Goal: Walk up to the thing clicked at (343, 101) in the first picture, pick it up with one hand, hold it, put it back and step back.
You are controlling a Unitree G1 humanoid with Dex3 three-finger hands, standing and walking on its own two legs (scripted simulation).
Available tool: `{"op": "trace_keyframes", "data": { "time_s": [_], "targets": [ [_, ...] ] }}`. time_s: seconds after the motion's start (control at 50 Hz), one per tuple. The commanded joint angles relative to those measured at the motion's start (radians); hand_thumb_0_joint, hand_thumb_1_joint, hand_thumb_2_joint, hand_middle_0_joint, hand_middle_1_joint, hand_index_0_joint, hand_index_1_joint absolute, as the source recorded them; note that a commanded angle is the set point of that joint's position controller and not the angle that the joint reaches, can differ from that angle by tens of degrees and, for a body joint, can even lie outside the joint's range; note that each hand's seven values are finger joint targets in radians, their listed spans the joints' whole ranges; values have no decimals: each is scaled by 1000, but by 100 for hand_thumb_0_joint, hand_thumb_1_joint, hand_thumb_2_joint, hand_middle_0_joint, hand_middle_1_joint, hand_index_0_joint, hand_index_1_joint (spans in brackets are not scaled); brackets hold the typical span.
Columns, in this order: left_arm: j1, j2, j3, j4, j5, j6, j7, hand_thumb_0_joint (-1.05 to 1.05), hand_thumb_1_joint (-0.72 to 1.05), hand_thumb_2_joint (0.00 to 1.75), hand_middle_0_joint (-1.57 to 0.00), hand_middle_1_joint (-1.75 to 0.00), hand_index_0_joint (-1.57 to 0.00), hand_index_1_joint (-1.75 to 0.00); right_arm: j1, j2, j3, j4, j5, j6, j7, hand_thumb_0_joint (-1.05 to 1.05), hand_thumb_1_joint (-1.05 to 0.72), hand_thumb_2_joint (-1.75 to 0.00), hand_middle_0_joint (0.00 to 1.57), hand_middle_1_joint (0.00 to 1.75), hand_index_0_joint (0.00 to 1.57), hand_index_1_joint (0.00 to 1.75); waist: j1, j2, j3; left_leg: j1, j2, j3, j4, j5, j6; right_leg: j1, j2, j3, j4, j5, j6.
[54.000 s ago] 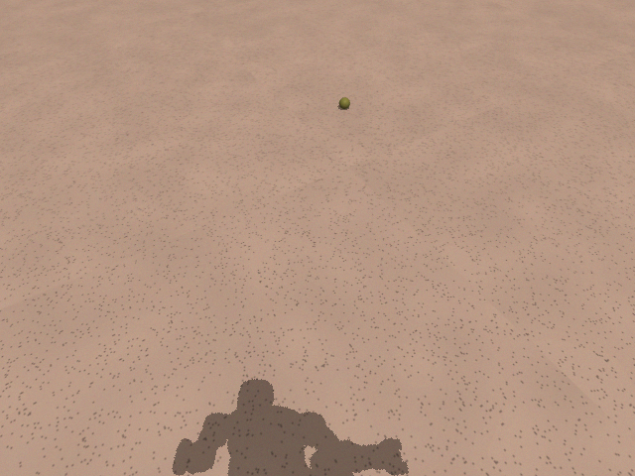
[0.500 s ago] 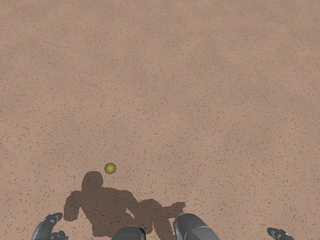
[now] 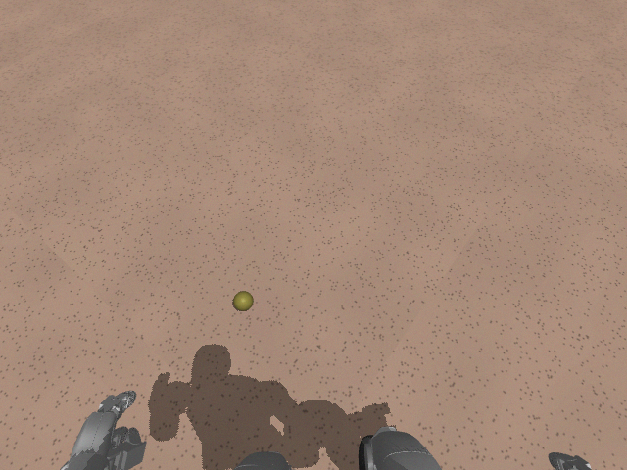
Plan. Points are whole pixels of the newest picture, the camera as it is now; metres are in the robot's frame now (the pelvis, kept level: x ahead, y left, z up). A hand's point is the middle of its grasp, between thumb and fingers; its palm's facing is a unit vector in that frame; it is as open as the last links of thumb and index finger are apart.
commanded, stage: step back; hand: left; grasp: from above
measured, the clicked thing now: (243, 301) +0.61 +0.25 -0.72
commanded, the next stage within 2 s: none
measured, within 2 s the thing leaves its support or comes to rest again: neither
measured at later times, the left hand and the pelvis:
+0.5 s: hand out of the picture -0.07 +0.24 -0.14, palm faces -0.10 -0.91 -0.40, open 7.4 cm; pelvis -0.16 -0.02 +0.00, yaw -5 degrees
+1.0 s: hand out of the picture -0.19 +0.25 -0.14, palm faces +0.00 -0.94 -0.33, open 7.4 cm; pelvis -0.32 +0.00 +0.01, yaw +0 degrees
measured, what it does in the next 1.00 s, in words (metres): walks backwards: left foot, then right foot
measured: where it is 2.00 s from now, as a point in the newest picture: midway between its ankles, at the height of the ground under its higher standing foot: outside the picture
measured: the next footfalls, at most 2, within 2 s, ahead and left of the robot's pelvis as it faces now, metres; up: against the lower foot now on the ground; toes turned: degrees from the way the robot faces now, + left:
left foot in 0.02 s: +0.02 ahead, +0.11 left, +0.00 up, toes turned -4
right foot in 0.44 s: -0.13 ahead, -0.14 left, +0.00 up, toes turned -3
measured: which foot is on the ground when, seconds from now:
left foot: up 0.00-0.00, down 0.02-0.46, up 0.48-0.78, down 0.80-1.00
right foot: down 0.00-0.04, up 0.06-0.42, down 0.44-0.84, up 0.86-1.00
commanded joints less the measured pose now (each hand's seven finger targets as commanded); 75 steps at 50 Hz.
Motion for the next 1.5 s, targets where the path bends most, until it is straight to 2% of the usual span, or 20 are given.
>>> {"op": "trace_keyframes", "data": {
  "time_s": [0.0,0.02,0.04,0.06,0.12,0.28,0.4,0.46,0.58,0.7,0.78,0.82,0.86,0.92,1.06,1.16,1.18,1.24,1.32,1.48],
  "targets": [
    [39,202,52,-83,-20,15,3,0,90,90,-20,-30,-20,-30,85,-202,-78,-50,-37,-43,-9,0,-90,-90,20,30,20,30,13,-31,-285,135,138,-135,-346,375,59,93,-78,145,93,135,-79],
    [47,164,45,-83,-25,14,5,0,90,90,-20,-30,-20,-30,31,-300,-96,-67,-48,-40,-3,0,-90,-90,20,30,20,30,21,215,-246,190,339,-401,-387,503,153,-141,102,61,270,-296,-32],
    [-35,214,66,-88,-11,13,23,0,90,90,-20,-30,-20,-30,16,-363,-107,-87,-38,-37,1,0,-90,-90,20,30,20,30,-53,265,-206,-23,454,-505,-417,477,313,-68,114,164,442,-456,-12],
    [-45,241,73,-72,-4,12,25,0,90,90,-20,-30,-20,-30,-25,-329,-101,-89,-39,-43,-5,0,-90,-90,20,30,20,30,-37,198,-154,-111,448,-496,-417,451,329,-38,99,221,565,-422,-13],
    [101,213,69,-14,-31,14,9,0,90,90,-20,-30,-20,-30,-136,-201,-65,-116,-36,-45,-12,0,-90,-90,20,30,20,30,67,111,-163,33,251,-139,-327,573,203,-128,140,218,657,-253,-28],
    [86,191,58,-30,-13,0,6,0,90,90,-20,-30,-20,-30,9,-210,-80,-118,-21,-36,-17,0,-90,-90,20,30,20,30,-31,160,-243,261,300,-151,-234,671,279,-96,72,137,328,-309,43],
    [279,191,70,68,0,-16,-8,0,90,90,-20,-30,-20,-30,-99,-229,-80,-149,-10,-5,-4,0,-90,-90,20,30,20,30,60,171,-299,2,225,-93,-142,366,154,257,34,28,-207,-8,-31],
    [120,416,117,-20,22,-16,-9,0,90,90,-20,-30,-20,-30,-108,-170,-73,-166,-5,1,-24,0,-90,-90,20,30,20,30,82,-314,-151,-235,-57,-57,363,-196,1,-35,-402,611,-373,-125,-298],
    [13,235,87,-62,14,-23,5,0,90,90,-20,-30,-20,-30,36,-158,-54,-82,0,-17,-21,0,-90,-90,20,30,20,30,11,-169,-179,-240,-112,-80,489,-11,-9,137,-151,191,-195,244,-163],
    [106,231,80,-67,13,-8,25,0,90,90,-20,-30,-20,-30,20,-136,-45,-107,-14,-33,-22,0,-90,-90,20,30,20,30,71,-233,-253,-219,1,5,87,-117,-6,393,-258,237,-101,483,-224],
    [26,235,61,-93,-10,18,11,0,90,90,-20,-30,-20,-30,146,-156,-69,-43,-22,-36,-15,0,-90,-90,20,30,20,30,3,-129,-287,47,17,39,-327,286,37,226,-182,164,30,299,-123],
    [21,178,44,-109,-22,18,10,0,90,90,-20,-30,-20,-30,70,-311,-95,-75,-42,-29,-7,0,-90,-90,20,30,20,30,16,233,-243,127,357,-406,-372,466,207,-137,78,-6,290,-326,-25],
    [-29,249,75,-83,-8,24,23,0,90,90,-20,-30,-20,-30,-21,-325,-100,-105,-42,-37,-13,0,-90,-90,20,30,20,30,-12,204,-154,-176,456,-483,-413,420,335,-19,69,206,614,-423,-18],
    [80,215,69,-20,-28,29,10,0,90,90,-20,-30,-20,-30,-108,-206,-61,-126,-46,-38,-19,0,-90,-90,20,30,20,30,68,90,-139,-103,258,-157,-340,499,212,-83,133,212,712,-265,-23],
    [103,197,49,-11,-8,-1,5,0,90,90,-20,-30,-20,-30,-8,-198,-69,-119,-31,-19,-5,0,-90,-90,20,30,20,30,-16,176,-237,213,271,-133,-277,475,266,-81,68,95,322,-302,48],
    [273,196,50,105,-4,-24,-6,0,90,90,-20,-30,-20,-30,-80,-255,-86,-128,-29,11,4,0,-90,-90,20,30,20,30,50,203,-327,64,255,-84,-215,214,194,234,35,-7,-214,-115,-22],
    [277,221,61,120,5,-29,-6,0,90,90,-20,-30,-20,-30,-66,-223,-76,-125,-25,16,7,0,-90,-90,20,30,20,30,44,114,-309,-23,198,-55,-153,118,151,279,40,36,-254,-108,-40],
    [90,429,105,32,32,-27,-3,0,90,90,-20,-30,-20,-30,-123,-189,-76,-146,-19,9,-9,0,-90,-90,20,30,20,30,84,-290,-100,-207,9,-87,323,-138,-7,-153,-427,649,-441,-520,-297],
    [-7,266,73,26,21,-46,7,0,90,90,-20,-30,-20,-30,-14,-158,-65,-71,-7,-4,8,0,-90,-90,20,30,20,30,-5,-128,-92,-218,-74,-69,427,44,-7,-9,-177,201,-279,-146,-168],
    [104,305,82,55,20,-39,-19,0,90,90,-20,-30,-20,-30,44,-148,-64,-19,-27,-68,23,0,-90,-90,20,30,20,30,46,-222,-149,2,11,86,-301,-11,13,153,-215,225,-213,-352,-167]
  ]
}}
